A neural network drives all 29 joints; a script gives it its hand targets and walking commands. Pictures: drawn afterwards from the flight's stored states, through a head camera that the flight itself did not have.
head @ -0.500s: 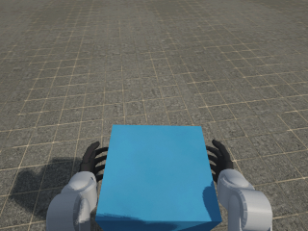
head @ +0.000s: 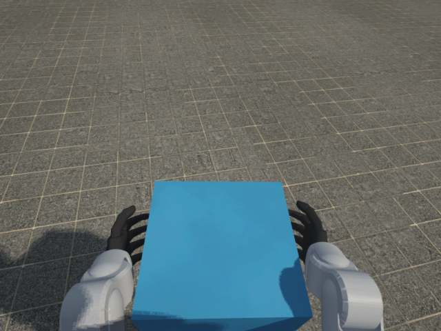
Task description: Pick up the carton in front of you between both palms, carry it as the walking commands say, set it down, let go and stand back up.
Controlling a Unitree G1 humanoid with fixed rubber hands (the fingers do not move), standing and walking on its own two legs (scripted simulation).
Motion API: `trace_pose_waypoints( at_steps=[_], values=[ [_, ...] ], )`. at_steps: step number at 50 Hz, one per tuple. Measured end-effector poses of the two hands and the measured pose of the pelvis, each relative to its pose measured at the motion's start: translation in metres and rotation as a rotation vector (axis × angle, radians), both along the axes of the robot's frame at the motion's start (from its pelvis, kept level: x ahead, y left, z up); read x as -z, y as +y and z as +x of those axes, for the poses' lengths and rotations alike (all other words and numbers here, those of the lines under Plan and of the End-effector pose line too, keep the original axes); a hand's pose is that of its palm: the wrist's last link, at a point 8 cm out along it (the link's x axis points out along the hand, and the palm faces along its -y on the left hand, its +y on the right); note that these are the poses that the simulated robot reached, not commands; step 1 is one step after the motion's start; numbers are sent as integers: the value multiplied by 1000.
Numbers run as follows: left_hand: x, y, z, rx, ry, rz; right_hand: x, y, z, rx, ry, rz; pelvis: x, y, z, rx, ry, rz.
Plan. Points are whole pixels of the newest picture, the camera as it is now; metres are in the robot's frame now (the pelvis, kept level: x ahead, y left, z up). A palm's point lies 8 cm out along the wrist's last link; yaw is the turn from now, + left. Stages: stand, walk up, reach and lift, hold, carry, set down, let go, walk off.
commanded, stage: carry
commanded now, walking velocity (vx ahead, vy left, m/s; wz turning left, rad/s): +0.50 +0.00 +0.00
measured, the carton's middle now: (217, 270) +0.23 +0.00 +0.01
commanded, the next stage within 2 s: none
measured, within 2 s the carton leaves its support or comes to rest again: neither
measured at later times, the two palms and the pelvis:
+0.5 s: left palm (158, 123) +0.54 +0.13 +0.10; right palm (284, 124) +0.55 -0.17 +0.09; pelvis +0.30 -0.03 +0.00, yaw +3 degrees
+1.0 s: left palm (154, 89) +0.67 +0.15 +0.11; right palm (267, 88) +0.68 -0.15 +0.11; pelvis +0.44 -0.01 +0.01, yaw +2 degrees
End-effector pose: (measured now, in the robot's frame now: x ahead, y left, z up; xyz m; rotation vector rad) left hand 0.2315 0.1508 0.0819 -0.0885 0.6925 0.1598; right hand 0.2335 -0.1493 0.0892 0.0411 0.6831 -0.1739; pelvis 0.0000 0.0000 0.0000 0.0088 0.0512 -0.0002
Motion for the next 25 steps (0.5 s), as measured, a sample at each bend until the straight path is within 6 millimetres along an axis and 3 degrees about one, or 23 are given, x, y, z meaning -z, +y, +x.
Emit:
trace_pose_waypoints(
  at_steps=[8, 16, 22, 25],
  values=[
    [-13, 8, 90, 22, 26, -8, -16, 8, 83, 28, 26, -6, -28, 12, 90, -6, 16, -47],
    [-32, 6, 190, -26, -71, -2, -32, 6, 196, -20, -71, -1, -24, -1, 197, -22, 11, -36],
    [-21, -18, 277, -37, -99, 39, -11, -18, 288, -36, -100, 35, 3, -25, 285, -41, -9, -16],
    [-15, -24, 308, -33, -32, 69, 1, -24, 321, -36, -33, 60, -2, -30, 305, -50, -3, -23]
  ],
)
